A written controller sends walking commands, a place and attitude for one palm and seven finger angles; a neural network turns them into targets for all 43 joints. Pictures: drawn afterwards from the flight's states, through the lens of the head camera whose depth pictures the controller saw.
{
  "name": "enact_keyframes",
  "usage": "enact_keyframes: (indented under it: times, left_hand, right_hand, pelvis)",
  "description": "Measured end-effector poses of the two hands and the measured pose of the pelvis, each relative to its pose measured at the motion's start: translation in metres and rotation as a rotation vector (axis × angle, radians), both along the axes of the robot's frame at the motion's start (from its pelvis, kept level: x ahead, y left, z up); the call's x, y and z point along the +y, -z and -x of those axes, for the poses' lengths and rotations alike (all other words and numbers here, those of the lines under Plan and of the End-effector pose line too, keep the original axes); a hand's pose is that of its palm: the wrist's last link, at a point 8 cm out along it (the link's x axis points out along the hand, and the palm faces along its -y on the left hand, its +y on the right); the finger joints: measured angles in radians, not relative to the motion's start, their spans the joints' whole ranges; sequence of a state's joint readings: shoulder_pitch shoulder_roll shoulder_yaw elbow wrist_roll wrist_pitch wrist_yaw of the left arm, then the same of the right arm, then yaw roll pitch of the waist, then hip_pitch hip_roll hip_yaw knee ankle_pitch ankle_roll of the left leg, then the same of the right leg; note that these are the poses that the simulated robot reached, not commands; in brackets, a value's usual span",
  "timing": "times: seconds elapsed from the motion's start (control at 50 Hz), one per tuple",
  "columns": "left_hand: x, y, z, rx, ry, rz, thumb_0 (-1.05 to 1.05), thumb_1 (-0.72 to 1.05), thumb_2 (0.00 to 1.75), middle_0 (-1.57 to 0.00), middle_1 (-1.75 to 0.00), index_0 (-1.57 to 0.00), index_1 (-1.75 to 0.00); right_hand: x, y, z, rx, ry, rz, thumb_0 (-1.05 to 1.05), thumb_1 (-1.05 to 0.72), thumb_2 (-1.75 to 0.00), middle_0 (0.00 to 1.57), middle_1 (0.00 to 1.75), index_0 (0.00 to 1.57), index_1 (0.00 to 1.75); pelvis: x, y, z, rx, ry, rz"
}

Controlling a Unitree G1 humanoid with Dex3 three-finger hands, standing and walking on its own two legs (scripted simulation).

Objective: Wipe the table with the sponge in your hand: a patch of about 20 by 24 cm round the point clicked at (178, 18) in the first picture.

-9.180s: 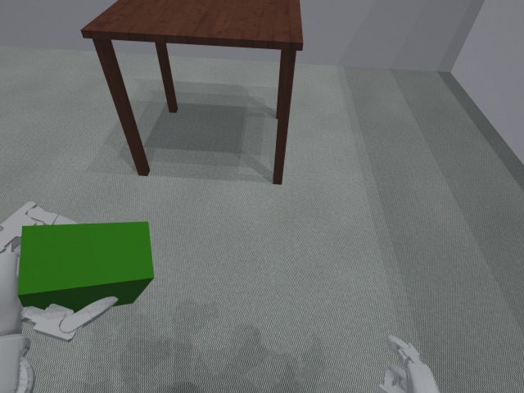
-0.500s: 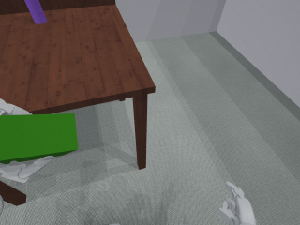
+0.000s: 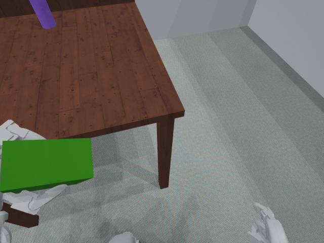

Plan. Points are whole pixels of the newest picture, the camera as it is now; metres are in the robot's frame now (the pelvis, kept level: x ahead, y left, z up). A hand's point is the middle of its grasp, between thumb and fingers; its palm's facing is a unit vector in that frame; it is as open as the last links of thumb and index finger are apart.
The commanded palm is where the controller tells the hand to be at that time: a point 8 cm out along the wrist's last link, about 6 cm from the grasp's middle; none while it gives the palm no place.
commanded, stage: come to a stop and stand still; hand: left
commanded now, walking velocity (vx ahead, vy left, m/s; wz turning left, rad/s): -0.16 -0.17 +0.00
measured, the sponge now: (59, 166) +0.23 +0.20 +0.14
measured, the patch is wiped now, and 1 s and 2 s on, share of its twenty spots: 0.00 0.00 0.00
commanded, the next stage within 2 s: none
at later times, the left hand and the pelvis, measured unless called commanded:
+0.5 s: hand (28, 166) +0.22 +0.23 +0.17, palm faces +0.36 -0.82 -0.45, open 10.5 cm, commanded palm +0.16 +0.27 +0.18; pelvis -0.01 +0.00 -0.01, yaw -2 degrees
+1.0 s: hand (19, 207) +0.15 +0.22 +0.16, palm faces +0.39 -0.83 -0.39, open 10.5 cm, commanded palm +0.11 +0.26 +0.18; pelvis -0.06 -0.02 +0.00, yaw -2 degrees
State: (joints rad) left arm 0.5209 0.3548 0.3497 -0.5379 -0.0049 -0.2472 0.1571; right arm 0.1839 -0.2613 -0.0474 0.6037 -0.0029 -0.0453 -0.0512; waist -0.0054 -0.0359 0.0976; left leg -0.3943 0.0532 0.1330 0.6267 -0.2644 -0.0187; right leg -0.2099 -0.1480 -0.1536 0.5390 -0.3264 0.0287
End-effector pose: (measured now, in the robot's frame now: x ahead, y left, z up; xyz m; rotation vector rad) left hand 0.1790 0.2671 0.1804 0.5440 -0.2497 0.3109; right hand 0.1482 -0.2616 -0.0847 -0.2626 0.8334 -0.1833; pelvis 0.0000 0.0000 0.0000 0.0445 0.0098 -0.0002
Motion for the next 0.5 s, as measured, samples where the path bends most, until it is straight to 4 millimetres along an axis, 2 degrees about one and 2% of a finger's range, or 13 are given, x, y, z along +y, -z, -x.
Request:
enact_keyframes:
  times: [0.08, 0.16, 0.24, 0.3, 0.4, 0.5]
  left_hand:
    - [0.025, 0.000, -0.014, -0.090, 0.038, -0.016, -0.01, -0.53, 1.00, -0.69, -1.35, -0.71, -1.34]
    - [0.046, -0.003, -0.025, -0.115, 0.015, -0.001, -0.01, -0.53, 1.00, -0.69, -1.35, -0.71, -1.34]
    - [0.043, -0.010, -0.021, -0.108, 0.028, 0.043, -0.01, -0.53, 1.00, -0.69, -1.35, -0.71, -1.34]
    - [0.034, -0.011, -0.015, -0.081, 0.051, 0.060, -0.01, -0.53, 1.00, -0.69, -1.35, -0.71, -1.34]
    - [0.023, -0.009, -0.007, -0.023, 0.031, 0.041, -0.01, -0.53, 1.00, -0.69, -1.35, -0.71, -1.34]
    - [0.005, -0.003, 0.003, 0.014, -0.014, 0.027, -0.01, -0.53, 1.00, -0.69, -1.35, -0.71, -1.34]
  right_hand:
    - [0.018, -0.005, -0.021, -0.062, 0.033, 0.037, 0.01, -0.91, -0.90, 0.20, 0.30, 0.19, 0.30]
    - [0.054, -0.012, -0.032, -0.084, -0.010, -0.018, 0.01, -0.91, -0.90, 0.20, 0.30, 0.19, 0.30]
    - [0.086, -0.018, -0.035, -0.107, -0.072, -0.091, 0.01, -0.90, -0.90, 0.20, 0.30, 0.20, 0.30]
    - [0.099, -0.017, -0.032, -0.112, -0.101, -0.130, 0.01, -0.90, -0.90, 0.21, 0.30, 0.20, 0.30]
    - [0.097, -0.006, -0.019, -0.101, -0.107, -0.171, 0.01, -0.90, -0.90, 0.21, 0.30, 0.20, 0.30]
    - [0.065, 0.011, 0.000, -0.077, -0.075, -0.175, 0.01, -0.90, -0.90, 0.21, 0.30, 0.20, 0.30]
  pelvis:
    - [0.022, 0.014, -0.010, -0.015, 0.013, 0.017]
    - [0.028, 0.008, -0.011, -0.016, 0.011, 0.043]
    - [0.030, 0.001, -0.012, -0.008, 0.027, 0.064]
    - [0.029, -0.002, -0.010, -0.005, 0.034, 0.072]
    - [0.018, -0.001, -0.001, -0.010, 0.038, 0.064]
    - [0.000, 0.005, 0.011, -0.027, 0.036, 0.056]
